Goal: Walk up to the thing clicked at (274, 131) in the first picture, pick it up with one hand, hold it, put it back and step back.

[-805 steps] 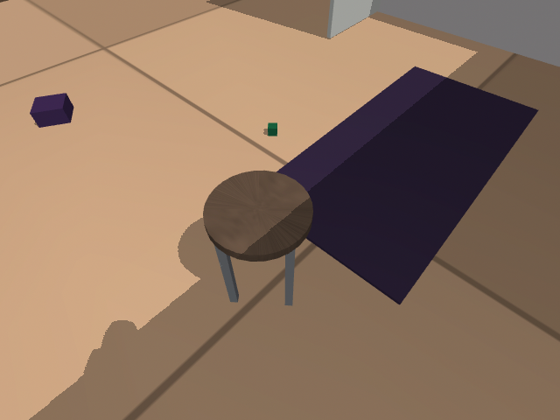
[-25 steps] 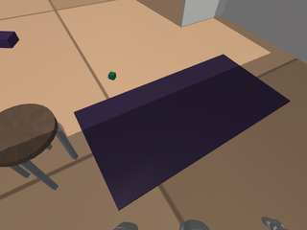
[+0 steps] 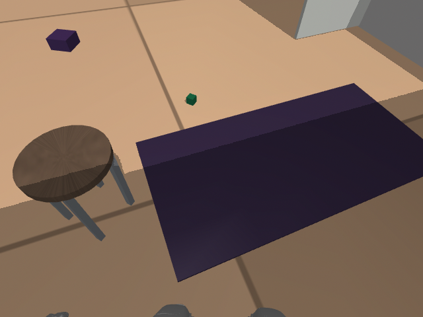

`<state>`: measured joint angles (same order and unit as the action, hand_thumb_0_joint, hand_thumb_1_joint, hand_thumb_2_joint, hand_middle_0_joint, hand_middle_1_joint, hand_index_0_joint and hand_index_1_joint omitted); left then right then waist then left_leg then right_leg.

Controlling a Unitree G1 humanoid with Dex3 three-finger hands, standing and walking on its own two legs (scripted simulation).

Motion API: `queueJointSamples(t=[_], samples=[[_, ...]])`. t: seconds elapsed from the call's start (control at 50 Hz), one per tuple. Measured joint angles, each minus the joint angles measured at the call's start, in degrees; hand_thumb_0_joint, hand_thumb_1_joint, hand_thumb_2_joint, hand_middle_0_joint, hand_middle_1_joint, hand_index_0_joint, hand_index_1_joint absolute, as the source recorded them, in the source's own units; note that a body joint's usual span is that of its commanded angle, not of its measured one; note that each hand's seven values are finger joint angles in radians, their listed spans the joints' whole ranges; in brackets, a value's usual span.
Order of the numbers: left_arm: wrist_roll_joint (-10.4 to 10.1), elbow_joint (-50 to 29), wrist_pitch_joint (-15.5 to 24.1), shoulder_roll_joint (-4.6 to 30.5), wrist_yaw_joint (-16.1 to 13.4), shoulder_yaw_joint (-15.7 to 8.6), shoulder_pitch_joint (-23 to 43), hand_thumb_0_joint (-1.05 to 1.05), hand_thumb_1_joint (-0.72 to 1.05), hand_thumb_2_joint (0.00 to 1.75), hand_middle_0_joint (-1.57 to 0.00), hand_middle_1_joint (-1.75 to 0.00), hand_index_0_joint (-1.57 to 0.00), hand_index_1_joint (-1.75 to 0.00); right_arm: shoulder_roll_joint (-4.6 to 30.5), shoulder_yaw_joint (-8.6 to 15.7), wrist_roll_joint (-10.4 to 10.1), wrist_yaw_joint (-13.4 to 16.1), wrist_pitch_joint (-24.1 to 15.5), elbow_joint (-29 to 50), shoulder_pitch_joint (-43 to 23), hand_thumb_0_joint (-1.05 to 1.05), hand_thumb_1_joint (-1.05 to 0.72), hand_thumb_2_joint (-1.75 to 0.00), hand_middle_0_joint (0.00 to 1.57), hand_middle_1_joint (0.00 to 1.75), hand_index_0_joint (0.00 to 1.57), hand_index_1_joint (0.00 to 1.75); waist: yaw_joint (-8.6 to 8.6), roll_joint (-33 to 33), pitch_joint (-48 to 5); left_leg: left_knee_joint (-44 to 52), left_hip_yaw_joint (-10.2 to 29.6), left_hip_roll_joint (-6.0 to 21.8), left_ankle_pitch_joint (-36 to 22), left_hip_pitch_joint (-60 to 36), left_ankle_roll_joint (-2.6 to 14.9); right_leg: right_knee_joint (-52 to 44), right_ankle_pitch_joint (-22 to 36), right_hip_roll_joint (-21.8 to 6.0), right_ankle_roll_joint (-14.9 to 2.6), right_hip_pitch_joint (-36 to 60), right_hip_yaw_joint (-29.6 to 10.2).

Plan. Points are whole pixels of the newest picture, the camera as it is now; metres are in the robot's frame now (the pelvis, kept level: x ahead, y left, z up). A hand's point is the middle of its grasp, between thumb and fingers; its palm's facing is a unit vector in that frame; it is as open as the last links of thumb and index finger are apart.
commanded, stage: walk up
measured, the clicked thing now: (191, 99) +1.53 +0.21 -0.72
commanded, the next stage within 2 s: stand in 0.52 s
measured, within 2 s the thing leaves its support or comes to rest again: neither
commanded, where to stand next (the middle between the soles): +0.07 -0.03 m, yaw +0 degrees
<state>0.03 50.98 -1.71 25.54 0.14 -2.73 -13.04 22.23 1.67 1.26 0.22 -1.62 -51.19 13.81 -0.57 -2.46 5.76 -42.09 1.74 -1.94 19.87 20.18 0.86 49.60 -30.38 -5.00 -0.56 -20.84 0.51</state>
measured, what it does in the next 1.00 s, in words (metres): stands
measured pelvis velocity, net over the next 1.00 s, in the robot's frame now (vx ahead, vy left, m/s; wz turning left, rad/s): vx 0.01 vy -0.02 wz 0.01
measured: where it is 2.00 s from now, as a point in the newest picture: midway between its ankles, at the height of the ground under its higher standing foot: outside the picture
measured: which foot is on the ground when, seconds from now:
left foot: down 0.00-1.00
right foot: down 0.00-1.00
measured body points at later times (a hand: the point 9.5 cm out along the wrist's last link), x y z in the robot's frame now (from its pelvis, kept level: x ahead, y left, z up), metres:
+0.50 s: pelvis +0.00 -0.01 +0.03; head +0.01 +0.00 +0.48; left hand +0.08 +0.30 -0.11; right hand +0.13 -0.30 -0.09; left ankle +0.03 +0.12 -0.71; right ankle +0.01 -0.15 -0.71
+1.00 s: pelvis +0.01 -0.02 +0.03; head +0.02 -0.02 +0.48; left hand +0.08 +0.29 -0.10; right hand +0.10 -0.32 -0.10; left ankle +0.03 +0.12 -0.71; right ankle +0.01 -0.15 -0.71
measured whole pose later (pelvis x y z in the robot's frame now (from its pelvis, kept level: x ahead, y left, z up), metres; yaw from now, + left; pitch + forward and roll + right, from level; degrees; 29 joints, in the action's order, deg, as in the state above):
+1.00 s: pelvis +0.01 -0.02 +0.03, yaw +1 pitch -3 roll +0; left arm 0.5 66.6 0.3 20.7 0.5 0.0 -4.9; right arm 20.0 0.0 0.5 -0.6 -0.6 -66.5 4.2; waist -0.1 0.1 3.2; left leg -19.2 3.7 0.8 8.7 8.2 -1.9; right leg 19.9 -11.0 -2.2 1.2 -6.4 2.7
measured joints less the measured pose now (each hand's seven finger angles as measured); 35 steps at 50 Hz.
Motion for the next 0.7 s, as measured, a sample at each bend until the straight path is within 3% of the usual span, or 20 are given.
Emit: queueJointSamples(t=[0.04,0.08,0.24,0.48,0.7], samples=[[-0.09,0.97,0.69,-0.46,-0.05,0.19,0.41,0.01,0.91,0.9,-0.21,-0.3,-0.2,-0.3,-0.33,-0.56,-0.36,0.01,0.02,-0.62,-0.91,0.01,-0.9,-0.9,0.2,0.3,0.2,0.3,-0.05,0.29,-0.1,-0.63,0.55,0.48,0.33,0.3,-0.47,-6.11,5.05,0.83,-0.09,2.19,0.37],[0.29,2.23,1.35,-1.68,-0.11,0.66,1.12,0.01,0.91,0.9,-0.21,-0.3,-0.2,-0.3,-0.39,-0.79,-0.89,0.09,0.44,-1.51,-2.34,0.01,-0.9,-0.9,0.2,0.3,0.2,0.3,-0.03,1.86,0.31,-1.21,1.7,1.56,0.64,0.11,-1.02,-8.99,9.82,1.94,1.79,3.85,1.42],[0.25,5.95,1.65,-4.39,0.75,3.15,4.21,0.01,0.9,0.9,-0.21,-0.3,-0.2,-0.3,-1.33,-1.6,-1.19,-0.37,0.27,-5.57,-6.87,0.01,-0.9,-0.9,0.2,0.3,0.2,0.3,-0.41,2.31,-0.79,5.19,2.62,1.0,-2.78,-3.02,-1.11,-14.42,11.85,1.32,2.79,7.02,2.53],[0.11,11.36,2.08,-4.08,0.79,2.92,8.25,0.01,0.9,0.9,-0.21,-0.3,-0.2,-0.3,-2.0,-2.25,-1.02,-0.77,0.23,-11.0,-10.47,0.01,-0.9,-0.9,0.2,0.3,0.2,0.3,-0.44,1.68,-2.06,14.53,3.65,1.01,-7.89,-7.13,-1.52,-23.91,16.7,1.33,2.73,11.58,3.81],[0.49,15.35,2.13,-3.75,0.53,2.78,7.68,0.01,0.91,0.9,-0.21,-0.3,-0.2,-0.3,-2.19,-1.63,-0.73,-0.95,0.65,-13.96,-10.56,0.01,-0.9,-0.9,0.2,0.3,0.2,0.3,-0.23,1.91,-2.15,20.21,2.61,1.74,-10.22,-10.31,-1.97,-28.65,19.0,1.92,2.45,13.81,2.87]])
